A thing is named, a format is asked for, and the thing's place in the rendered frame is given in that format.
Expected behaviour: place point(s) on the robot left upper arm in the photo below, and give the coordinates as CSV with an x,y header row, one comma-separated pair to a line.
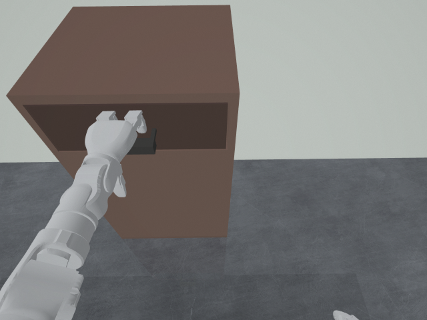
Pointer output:
x,y
43,291

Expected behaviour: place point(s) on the robot left hand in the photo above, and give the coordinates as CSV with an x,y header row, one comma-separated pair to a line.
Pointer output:
x,y
115,138

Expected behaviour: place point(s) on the cabinet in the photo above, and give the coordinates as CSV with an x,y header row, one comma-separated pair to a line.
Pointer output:
x,y
146,54

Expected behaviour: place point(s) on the drawer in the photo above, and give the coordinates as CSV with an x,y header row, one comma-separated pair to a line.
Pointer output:
x,y
179,125

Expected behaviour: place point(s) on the handle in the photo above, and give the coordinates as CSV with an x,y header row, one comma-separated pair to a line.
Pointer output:
x,y
144,146

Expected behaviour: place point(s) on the robot left forearm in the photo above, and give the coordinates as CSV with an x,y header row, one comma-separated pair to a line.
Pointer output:
x,y
65,239

